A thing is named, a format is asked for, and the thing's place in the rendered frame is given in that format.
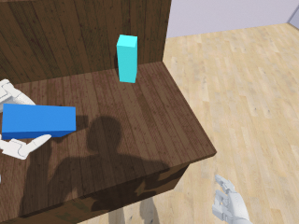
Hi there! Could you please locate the table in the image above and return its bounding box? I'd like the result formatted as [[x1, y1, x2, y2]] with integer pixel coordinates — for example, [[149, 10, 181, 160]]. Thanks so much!
[[0, 0, 217, 224]]

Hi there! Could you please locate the right robot hand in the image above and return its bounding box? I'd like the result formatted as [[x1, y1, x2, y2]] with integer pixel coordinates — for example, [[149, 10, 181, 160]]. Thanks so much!
[[212, 175, 249, 224]]

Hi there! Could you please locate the sponge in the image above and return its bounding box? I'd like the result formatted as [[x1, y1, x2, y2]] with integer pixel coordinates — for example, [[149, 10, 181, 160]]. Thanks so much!
[[2, 104, 76, 140]]

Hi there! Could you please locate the left robot hand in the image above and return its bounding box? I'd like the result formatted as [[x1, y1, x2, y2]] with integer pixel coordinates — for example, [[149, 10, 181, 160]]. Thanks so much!
[[0, 79, 51, 160]]

